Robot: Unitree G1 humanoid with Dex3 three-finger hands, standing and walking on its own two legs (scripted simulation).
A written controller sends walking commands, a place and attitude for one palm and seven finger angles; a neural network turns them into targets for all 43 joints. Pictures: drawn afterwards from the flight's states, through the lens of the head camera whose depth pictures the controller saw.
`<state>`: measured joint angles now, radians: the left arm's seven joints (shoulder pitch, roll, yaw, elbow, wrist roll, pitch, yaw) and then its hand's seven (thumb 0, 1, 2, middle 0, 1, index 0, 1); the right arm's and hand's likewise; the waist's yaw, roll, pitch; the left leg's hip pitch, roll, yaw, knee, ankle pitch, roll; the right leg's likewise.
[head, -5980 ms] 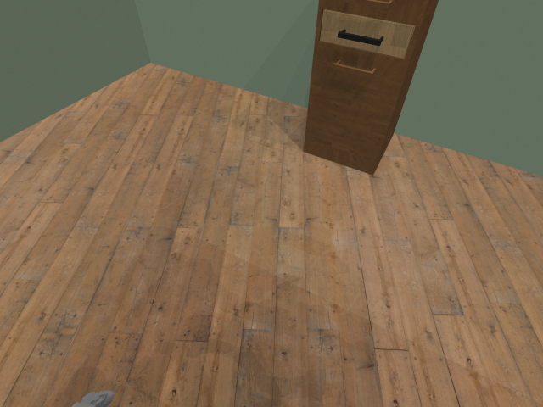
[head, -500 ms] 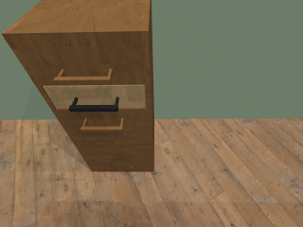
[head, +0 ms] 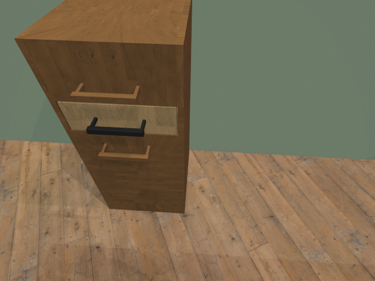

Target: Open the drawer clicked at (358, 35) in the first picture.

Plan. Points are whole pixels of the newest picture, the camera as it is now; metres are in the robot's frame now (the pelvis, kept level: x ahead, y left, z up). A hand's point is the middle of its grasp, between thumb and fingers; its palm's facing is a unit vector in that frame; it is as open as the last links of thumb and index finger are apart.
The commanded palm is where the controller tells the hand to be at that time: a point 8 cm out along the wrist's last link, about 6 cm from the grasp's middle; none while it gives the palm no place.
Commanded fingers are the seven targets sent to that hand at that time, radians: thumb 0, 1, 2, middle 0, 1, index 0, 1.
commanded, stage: look again from close up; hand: left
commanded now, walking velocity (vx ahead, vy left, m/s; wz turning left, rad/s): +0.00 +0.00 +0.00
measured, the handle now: (117, 126) +0.58 +0.27 -0.06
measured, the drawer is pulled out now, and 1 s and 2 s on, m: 0.00 0.00 0.00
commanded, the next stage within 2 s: shuffle to correct the standing spot in 0.56 s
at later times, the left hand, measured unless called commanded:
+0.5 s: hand out of the picture +0.01 +0.21 -0.18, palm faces +0.02 -0.98 -0.20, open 7.3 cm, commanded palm none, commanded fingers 0.00 0.90 0.90 -0.20 -0.30 -0.20 -0.30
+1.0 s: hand out of the picture +0.01 +0.21 -0.19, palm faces +0.05 -0.99 -0.16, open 7.4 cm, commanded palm none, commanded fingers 0.00 0.90 0.90 -0.20 -0.30 -0.20 -0.30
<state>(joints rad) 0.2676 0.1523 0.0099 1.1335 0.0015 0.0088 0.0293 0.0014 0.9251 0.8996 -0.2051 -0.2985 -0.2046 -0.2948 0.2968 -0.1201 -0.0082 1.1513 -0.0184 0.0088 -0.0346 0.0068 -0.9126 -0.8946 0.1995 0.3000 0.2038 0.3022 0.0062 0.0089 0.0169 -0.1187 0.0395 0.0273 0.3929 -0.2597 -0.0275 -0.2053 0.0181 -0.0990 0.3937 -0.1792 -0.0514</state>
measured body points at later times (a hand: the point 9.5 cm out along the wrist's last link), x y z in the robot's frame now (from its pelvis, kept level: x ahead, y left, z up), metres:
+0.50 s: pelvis +0.00 +0.04 +0.00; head +0.00 +0.03 +0.45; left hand +0.01 +0.26 -0.16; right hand -0.02 -0.17 -0.17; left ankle -0.03 +0.14 -0.74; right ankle +0.02 -0.08 -0.74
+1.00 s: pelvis +0.04 +0.05 -0.01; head +0.06 +0.05 +0.44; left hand +0.01 +0.26 -0.18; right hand +0.02 -0.17 -0.17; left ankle -0.03 +0.14 -0.74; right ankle +0.02 -0.08 -0.74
